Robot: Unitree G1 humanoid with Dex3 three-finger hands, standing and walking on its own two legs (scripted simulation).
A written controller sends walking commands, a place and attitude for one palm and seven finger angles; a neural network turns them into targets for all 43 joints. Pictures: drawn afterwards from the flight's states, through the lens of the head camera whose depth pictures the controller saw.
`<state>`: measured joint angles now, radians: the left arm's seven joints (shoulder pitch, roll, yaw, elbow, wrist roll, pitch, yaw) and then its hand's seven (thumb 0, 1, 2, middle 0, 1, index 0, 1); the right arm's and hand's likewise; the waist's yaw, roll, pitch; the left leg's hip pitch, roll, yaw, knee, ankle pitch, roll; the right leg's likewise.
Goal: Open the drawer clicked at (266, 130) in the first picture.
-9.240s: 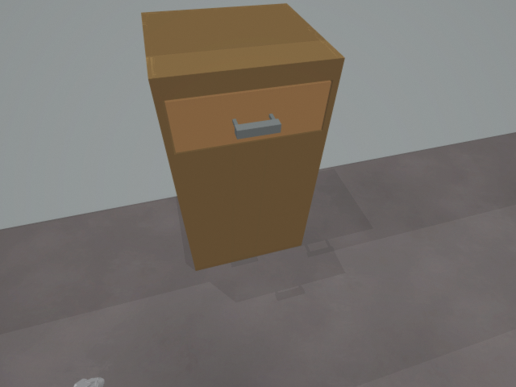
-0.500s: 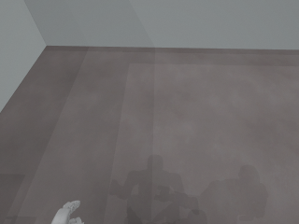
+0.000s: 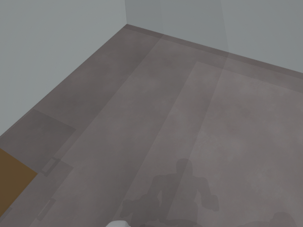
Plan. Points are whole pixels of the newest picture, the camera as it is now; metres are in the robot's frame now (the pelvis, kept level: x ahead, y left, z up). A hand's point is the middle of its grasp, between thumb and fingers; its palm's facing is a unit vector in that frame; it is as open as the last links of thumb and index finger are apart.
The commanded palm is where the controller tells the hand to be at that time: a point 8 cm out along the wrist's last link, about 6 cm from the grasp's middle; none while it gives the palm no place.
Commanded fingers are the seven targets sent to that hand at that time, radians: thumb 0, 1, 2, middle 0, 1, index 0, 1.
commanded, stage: turn to face it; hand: left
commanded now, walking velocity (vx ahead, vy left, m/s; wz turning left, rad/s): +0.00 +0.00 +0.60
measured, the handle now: out of the picture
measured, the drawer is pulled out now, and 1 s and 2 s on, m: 0.00 0.00 0.00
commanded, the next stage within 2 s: take the last steps up to it in 1.78 s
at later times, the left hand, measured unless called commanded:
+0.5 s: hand out of the picture +0.08 +0.23 -0.14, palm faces +0.26 -0.93 -0.27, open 7.4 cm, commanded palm none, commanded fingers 0.00 0.90 0.90 -0.20 -0.30 -0.20 -0.30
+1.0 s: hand out of the picture -0.12 +0.19 -0.18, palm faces +0.60 -0.76 -0.24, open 7.4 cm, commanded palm none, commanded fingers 0.00 0.90 0.90 -0.20 -0.30 -0.20 -0.30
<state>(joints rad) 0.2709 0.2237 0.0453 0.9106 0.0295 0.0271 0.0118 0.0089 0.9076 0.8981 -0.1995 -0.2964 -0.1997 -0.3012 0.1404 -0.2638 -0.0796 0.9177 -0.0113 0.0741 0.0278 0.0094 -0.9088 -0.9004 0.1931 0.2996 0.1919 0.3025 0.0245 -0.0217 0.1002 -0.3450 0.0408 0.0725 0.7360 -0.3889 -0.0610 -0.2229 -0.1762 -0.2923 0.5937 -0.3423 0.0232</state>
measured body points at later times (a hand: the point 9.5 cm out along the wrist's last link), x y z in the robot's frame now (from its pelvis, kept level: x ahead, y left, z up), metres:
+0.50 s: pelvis +0.00 -0.01 +0.00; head +0.03 -0.01 +0.45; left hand +0.06 +0.27 -0.12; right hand +0.12 -0.24 -0.14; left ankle +0.00 +0.12 -0.73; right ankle +0.03 -0.13 -0.72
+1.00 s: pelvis -0.03 -0.01 -0.01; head -0.01 +0.03 +0.44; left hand -0.15 +0.23 -0.16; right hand +0.21 -0.17 -0.13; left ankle -0.09 +0.08 -0.74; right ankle +0.03 -0.13 -0.73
